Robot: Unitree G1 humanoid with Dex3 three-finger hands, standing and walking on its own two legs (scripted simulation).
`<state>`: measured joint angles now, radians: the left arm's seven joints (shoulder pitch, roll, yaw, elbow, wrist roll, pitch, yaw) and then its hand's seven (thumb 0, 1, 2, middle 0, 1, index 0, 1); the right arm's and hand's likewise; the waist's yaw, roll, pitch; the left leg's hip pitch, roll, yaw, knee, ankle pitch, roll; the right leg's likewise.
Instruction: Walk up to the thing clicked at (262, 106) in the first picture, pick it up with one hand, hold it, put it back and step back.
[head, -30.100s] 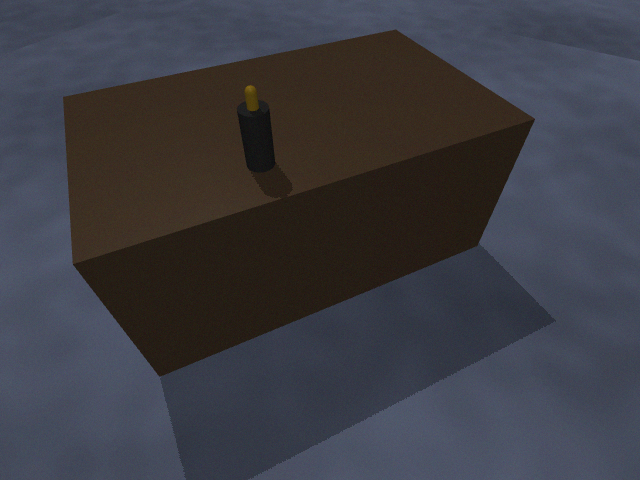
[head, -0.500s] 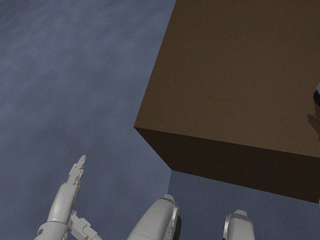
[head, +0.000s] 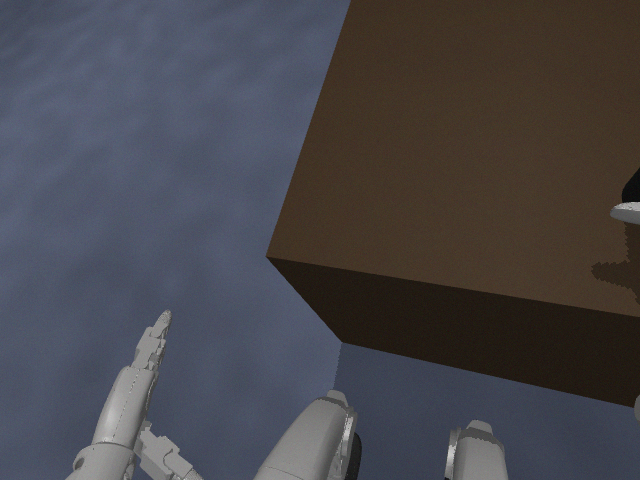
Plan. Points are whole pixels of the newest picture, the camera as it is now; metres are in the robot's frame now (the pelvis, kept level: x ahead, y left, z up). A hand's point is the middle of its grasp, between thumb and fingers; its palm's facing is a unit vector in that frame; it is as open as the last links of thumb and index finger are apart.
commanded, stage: withdraw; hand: right
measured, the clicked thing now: out of the picture +0.51 -0.28 +0.06
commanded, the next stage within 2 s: rise in 0.32 s
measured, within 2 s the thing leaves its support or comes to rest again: neither
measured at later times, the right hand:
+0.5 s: hand out of the picture +0.52 -0.38 +0.16, palm faces +0.47 +0.88 -0.05, open 17.6 cm
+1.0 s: hand out of the picture +0.41 -0.42 +0.17, palm faces +0.50 +0.76 -0.41, open 17.1 cm
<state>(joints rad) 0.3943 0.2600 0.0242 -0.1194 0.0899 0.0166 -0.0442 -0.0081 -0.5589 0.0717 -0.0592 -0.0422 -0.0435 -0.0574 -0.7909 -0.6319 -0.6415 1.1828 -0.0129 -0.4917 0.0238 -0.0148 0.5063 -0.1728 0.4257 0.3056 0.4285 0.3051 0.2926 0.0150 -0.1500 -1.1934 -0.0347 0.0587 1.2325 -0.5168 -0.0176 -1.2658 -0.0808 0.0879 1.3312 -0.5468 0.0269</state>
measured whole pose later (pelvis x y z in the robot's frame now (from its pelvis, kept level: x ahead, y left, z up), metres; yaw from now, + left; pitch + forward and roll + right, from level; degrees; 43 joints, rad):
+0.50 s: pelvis +0.01 -0.01 +0.04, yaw -1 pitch +22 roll +6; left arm 0.37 0.27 -0.04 -0.04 0.04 0.06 -0.02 -0.01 -0.54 0.05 -0.06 -0.03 -0.05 -0.05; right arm -0.96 -0.90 -0.64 1.29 -0.06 -0.30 0.11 -0.02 0.58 -0.04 0.07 0.06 0.07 0.06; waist 0.25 0.00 -0.13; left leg -0.96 -0.03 0.05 1.01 -0.44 -0.03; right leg -1.04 -0.08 0.07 1.13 -0.48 0.02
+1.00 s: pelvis +0.05 -0.03 +0.09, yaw -1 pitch +15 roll +4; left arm 0.39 0.25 0.00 0.15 -0.07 0.14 -0.06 -0.01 -0.54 0.09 -0.07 -0.05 -0.05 -0.06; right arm -0.40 -0.70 -0.45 0.76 -0.02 0.01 -0.03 -0.02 0.45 -0.07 0.07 0.05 0.06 0.05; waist 0.07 -0.02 -0.17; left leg -0.61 0.00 0.00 0.74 -0.39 -0.04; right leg -0.68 -0.05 0.01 0.86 -0.44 -0.01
